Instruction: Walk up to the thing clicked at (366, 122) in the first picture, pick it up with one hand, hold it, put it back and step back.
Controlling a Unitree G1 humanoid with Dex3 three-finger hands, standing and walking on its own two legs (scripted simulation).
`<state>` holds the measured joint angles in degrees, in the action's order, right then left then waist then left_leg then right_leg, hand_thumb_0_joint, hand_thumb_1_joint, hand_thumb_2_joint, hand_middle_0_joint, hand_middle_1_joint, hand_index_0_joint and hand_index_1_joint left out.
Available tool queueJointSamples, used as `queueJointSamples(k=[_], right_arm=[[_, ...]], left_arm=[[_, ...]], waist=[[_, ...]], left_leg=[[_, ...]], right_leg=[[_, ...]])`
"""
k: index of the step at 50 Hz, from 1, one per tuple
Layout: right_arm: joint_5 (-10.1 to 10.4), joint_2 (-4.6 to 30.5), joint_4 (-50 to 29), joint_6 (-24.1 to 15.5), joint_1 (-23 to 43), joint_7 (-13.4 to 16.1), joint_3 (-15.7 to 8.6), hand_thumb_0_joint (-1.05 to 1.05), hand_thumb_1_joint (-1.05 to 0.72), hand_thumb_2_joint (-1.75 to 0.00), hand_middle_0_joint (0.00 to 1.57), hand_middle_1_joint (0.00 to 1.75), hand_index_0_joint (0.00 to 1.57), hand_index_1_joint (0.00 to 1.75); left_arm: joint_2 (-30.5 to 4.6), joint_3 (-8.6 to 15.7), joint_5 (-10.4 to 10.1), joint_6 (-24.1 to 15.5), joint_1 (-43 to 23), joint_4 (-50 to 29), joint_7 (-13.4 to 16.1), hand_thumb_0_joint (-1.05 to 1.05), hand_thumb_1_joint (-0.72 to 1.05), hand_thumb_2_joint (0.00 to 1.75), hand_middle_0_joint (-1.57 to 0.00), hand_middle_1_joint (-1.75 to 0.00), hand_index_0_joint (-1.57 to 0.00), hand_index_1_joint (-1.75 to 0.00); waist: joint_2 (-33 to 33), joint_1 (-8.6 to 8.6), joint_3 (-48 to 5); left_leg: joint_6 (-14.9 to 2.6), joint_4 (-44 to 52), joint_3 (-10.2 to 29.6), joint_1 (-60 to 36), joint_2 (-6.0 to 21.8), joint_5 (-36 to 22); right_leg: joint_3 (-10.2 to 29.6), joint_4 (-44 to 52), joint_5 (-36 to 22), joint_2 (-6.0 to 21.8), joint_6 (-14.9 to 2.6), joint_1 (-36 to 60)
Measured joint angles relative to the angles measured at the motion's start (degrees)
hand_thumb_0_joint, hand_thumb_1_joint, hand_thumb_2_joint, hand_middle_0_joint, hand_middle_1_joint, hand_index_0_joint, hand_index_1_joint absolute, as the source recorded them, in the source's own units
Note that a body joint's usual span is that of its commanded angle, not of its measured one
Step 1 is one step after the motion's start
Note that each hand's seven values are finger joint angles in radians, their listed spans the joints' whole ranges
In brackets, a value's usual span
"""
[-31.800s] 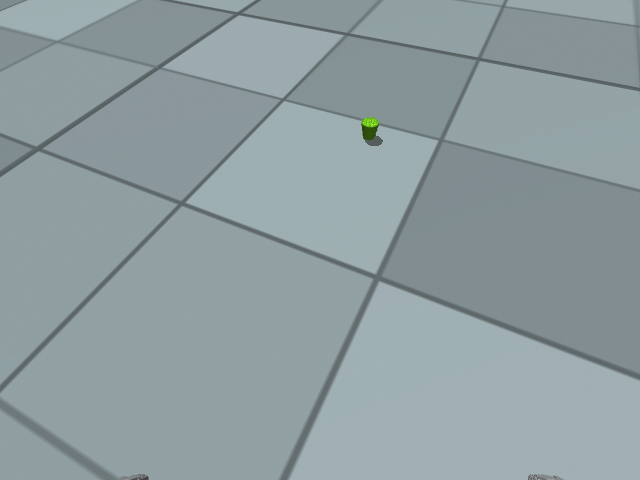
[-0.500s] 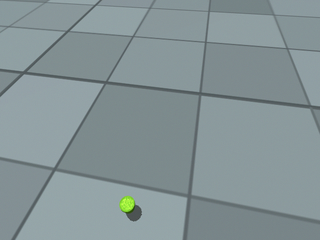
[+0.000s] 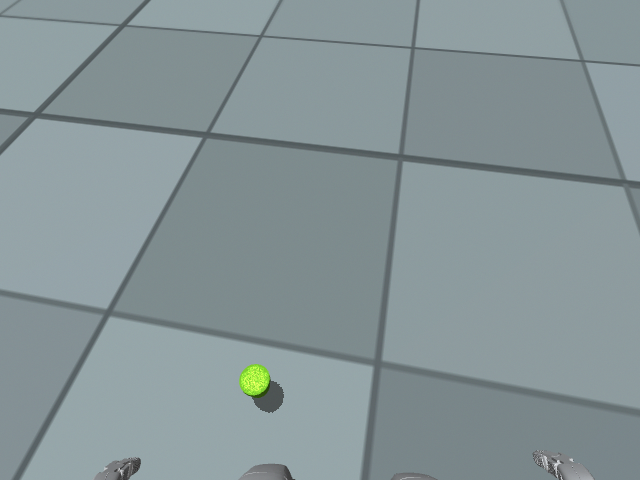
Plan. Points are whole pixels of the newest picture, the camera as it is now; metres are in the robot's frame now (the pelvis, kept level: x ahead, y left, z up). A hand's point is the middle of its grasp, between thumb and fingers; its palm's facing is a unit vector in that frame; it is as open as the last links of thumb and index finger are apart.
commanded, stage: step back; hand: left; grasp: from above
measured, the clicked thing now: (256, 383) +0.40 +0.23 -0.73
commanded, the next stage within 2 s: none
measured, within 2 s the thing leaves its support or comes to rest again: neither
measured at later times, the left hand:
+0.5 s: hand out of the picture +0.04 +0.30 -0.17, palm faces -0.09 -0.92 -0.37, open 7.4 cm
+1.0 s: hand out of the picture -0.08 +0.33 -0.16, palm faces +0.01 -0.93 -0.37, open 7.4 cm
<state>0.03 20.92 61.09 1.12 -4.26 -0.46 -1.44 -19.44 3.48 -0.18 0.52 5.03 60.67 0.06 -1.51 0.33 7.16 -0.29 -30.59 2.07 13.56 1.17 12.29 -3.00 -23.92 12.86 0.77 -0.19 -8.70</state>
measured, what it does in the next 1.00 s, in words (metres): walks backwards: right foot, then left foot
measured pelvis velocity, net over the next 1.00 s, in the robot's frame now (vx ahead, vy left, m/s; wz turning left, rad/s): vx -0.22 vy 0.06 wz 0.01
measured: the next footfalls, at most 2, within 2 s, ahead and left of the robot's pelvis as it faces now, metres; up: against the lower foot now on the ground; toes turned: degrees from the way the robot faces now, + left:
right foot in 0.56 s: -0.09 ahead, -0.09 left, +0.00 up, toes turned -2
left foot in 0.90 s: -0.17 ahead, +0.16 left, +0.00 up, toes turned -2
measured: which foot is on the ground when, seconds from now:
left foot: down 0.00-0.58, up 0.60-0.88, down 0.90-1.00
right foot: down 0.00-0.16, up 0.18-0.54, down 0.56-0.92, up 0.94-1.00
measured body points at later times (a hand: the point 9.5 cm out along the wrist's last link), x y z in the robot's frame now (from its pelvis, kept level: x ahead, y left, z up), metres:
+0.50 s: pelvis -0.09 +0.04 -0.02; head -0.01 +0.05 +0.42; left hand +0.05 +0.35 -0.15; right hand +0.00 -0.27 -0.13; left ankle -0.02 +0.14 -0.74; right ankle -0.12 -0.09 -0.71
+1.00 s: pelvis -0.22 +0.06 -0.02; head -0.16 +0.08 +0.43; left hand -0.08 +0.38 -0.14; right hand -0.14 -0.26 -0.13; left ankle -0.21 +0.16 -0.74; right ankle -0.18 -0.09 -0.69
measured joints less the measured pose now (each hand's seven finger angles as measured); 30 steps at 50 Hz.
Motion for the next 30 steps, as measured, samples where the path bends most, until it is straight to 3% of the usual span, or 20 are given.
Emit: queueJointSamples(k=[4, 6, 7, 9, 12, 14, 17, 23, 25, 28, 30], right_arm=[[0.0, 1.4, -3.5, 1.2, -0.7, -0.3, -1.1, 0.0, -0.9, -0.89, 0.2, 0.3, 0.2, 0.3], [-0.1, 1.8, -4.8, 1.2, -1.7, -0.3, -1.4, 0.0, -0.9, -0.89, 0.2, 0.3, 0.2, 0.3], [-0.2, 2.1, -5.3, 1.0, -2.4, -0.4, -1.5, 0.0, -0.9, -0.89, 0.2, 0.3, 0.2, 0.3], [-1.3, 2.1, -5.6, 0.5, -3.3, -0.2, -2.0, 0.0, -0.9, -0.89, 0.2, 0.3, 0.2, 0.3], [-1.5, 0.8, -6.0, 0.4, -3.6, -0.2, -1.5, 0.0, -0.9, -0.89, 0.2, 0.3, 0.2, 0.3], [-1.6, 0.2, -6.5, 0.5, -3.8, 0.2, -1.2, 0.0, -0.9, -0.89, 0.2, 0.3, 0.2, 0.3], [-1.6, -0.4, -8.1, 0.5, -3.6, 0.9, -1.0, 0.0, -0.9, -0.89, 0.2, 0.3, 0.2, 0.3], [-1.4, -0.8, -11.7, -0.2, -2.6, 1.4, -0.7, 0.0, -0.9, -0.89, 0.2, 0.3, 0.21, 0.3], [-1.4, -0.5, -12.3, -0.1, -2.2, 1.2, -0.5, 0.0, -0.9, -0.89, 0.2, 0.3, 0.21, 0.3], [-1.0, 0.3, -12.4, 0.6, -1.9, 0.9, -0.3, 0.0, -0.9, -0.89, 0.2, 0.3, 0.21, 0.3], [-0.6, 1.2, -11.6, 1.1, -1.5, 0.9, -0.6, 0.0, -0.9, -0.89, 0.2, 0.3, 0.21, 0.3]], left_arm=[[-1.0, 0.7, 1.1, 1.2, -0.8, -3.2, 0.3, 0.01, 0.91, 0.89, -0.21, -0.3, -0.2, -0.3], [-1.8, 0.8, 1.3, 1.6, -1.4, -4.7, 0.4, 0.01, 0.91, 0.89, -0.21, -0.3, -0.2, -0.3], [-2.2, 0.8, 1.2, 1.8, -1.8, -5.4, 0.4, 0.01, 0.91, 0.89, -0.21, -0.3, -0.2, -0.3], [-3.1, 0.9, 0.7, 2.5, -3.4, -6.9, 0.5, 0.01, 0.91, 0.89, -0.21, -0.3, -0.2, -0.3], [-3.8, 1.2, 0.4, 3.2, -5.0, -8.4, 1.4, 0.01, 0.91, 0.89, -0.2, -0.3, -0.2, -0.3], [-3.9, 1.0, 0.1, 3.3, -4.7, -8.9, 1.6, 0.01, 0.91, 0.89, -0.2, -0.3, -0.2, -0.3], [-3.5, 0.8, 0.2, 3.2, -3.0, -9.4, 1.3, 0.01, 0.91, 0.89, -0.2, -0.3, -0.2, -0.3], [-2.6, 0.9, 0.5, 3.3, 0.4, -9.7, 0.8, 0.01, 0.91, 0.89, -0.2, -0.3, -0.2, -0.3], [-2.4, 1.0, 0.7, 3.1, 1.1, -9.8, 0.4, 0.01, 0.91, 0.89, -0.2, -0.3, -0.2, -0.3], [-2.1, 1.3, 1.1, 2.2, 2.4, -9.8, -0.2, 0.01, 0.91, 0.89, -0.2, -0.3, -0.2, -0.3], [-1.1, 1.4, 1.6, 1.8, 3.1, -9.7, -0.5, 0.01, 0.91, 0.89, -0.2, -0.3, -0.2, -0.3]], waist=[[1.2, -0.09, 1.6], [1.9, 0.25, 1.9], [2.0, 0.53, 2.0], [2.9, 0.47, 2.8], [3.8, 0.67, 4.8], [4.1, 0.7, 4.9], [3.8, 0.6, 4.9], [2.8, 0.7, 5.3], [2.3, 0.61, 5.1], [1.2, 0.19, 3.9], [-1.2, 0.72, 3.8]], left_leg=[[-2.09, -13.6, 0.2, 4.7, -2.9, 11.6], [-2.42, -12.6, -0.4, 4.2, -3.0, 10.6], [-2.41, -9.1, -0.6, 3.1, -2.5, 5.8], [-1.61, -6.9, -0.8, 2.5, -2.9, 7.0], [-2.08, -7.0, -0.9, 3.5, -3.1, 6.3], [-2.32, -5.2, -1.2, 3.7, -2.9, 4.7], [-2.7, -3.5, -2.4, 3.5, -2.4, 3.1], [-2.77, -4.2, -4.6, 4.9, -1.2, 1.8], [-2.49, -5.4, -5.2, 6.1, -0.8, 1.7], [-1.6, -8.4, -5.5, 8.8, 0.0, 2.0], [-0.88, -10.6, -3.2, 10.2, 0.6, 4.2]], right_leg=[[1.0, -5.4, 1.7, 1.8, 0.6, -3.8], [1.2, -8.1, 2.6, 2.7, 1.39, -5.8], [1.1, -9.9, 3.3, 2.9, 1.87, -6.9], [3.0, -15.5, 7.5, 2.7, 0.99, -10.1], [10.3, -29.4, 18.4, -3.3, -0.91, -14.4], [11.9, -37.1, 18.8, -5.9, -1.23, -16.4], [11.5, -42.0, 17.9, -6.8, -0.29, -16.6], [9.6, -32.7, 17.2, -4.4, 1.13, -11.5], [8.1, -27.2, 16.0, -3.1, 0.82, -9.6], [5.9, -14.8, 9.3, -1.9, -0.35, -5.3], [4.3, -14.2, 8.4, -3.1, -0.37, -5.3]])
